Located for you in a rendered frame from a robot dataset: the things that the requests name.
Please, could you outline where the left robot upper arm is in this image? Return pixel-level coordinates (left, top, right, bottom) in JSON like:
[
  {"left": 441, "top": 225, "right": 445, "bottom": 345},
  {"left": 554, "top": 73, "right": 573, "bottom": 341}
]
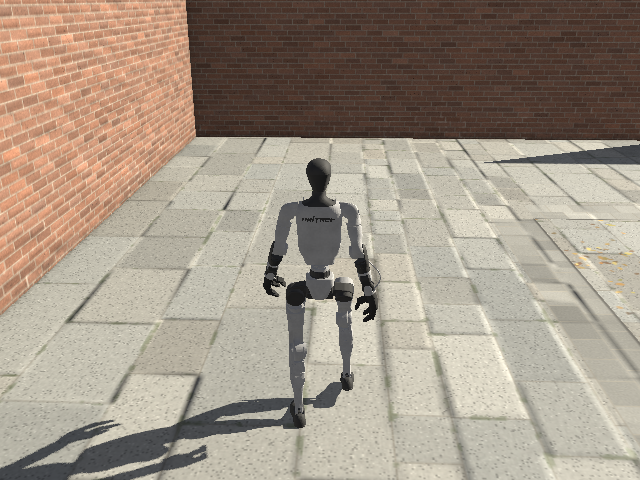
[{"left": 272, "top": 202, "right": 298, "bottom": 256}]

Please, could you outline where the robot torso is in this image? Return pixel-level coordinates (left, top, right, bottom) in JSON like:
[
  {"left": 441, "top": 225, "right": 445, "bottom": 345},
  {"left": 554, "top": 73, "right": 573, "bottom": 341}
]
[{"left": 296, "top": 197, "right": 343, "bottom": 300}]

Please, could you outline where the right robot upper arm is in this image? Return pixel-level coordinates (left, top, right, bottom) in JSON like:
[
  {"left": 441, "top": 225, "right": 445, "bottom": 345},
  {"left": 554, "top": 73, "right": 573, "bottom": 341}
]
[{"left": 340, "top": 202, "right": 364, "bottom": 259}]

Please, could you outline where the robot right thigh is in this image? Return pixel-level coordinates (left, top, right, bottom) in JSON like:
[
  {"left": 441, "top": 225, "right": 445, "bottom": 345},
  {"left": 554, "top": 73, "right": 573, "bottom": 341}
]
[{"left": 333, "top": 277, "right": 354, "bottom": 328}]

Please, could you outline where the robot right hand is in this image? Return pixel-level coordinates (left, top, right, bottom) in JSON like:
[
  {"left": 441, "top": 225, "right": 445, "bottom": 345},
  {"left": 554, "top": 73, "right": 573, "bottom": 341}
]
[{"left": 355, "top": 293, "right": 378, "bottom": 322}]

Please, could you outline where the robot right forearm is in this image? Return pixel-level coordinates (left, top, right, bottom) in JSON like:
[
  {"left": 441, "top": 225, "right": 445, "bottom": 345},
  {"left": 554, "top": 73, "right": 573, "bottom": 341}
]
[{"left": 354, "top": 244, "right": 376, "bottom": 296}]

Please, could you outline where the robot left forearm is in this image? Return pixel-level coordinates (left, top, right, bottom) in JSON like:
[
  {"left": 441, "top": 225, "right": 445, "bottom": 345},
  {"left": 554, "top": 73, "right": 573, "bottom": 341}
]
[{"left": 264, "top": 241, "right": 283, "bottom": 280}]

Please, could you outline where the robot left hand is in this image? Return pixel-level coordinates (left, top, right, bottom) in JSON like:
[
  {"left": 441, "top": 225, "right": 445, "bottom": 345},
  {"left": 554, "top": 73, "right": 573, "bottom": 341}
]
[{"left": 263, "top": 276, "right": 286, "bottom": 297}]

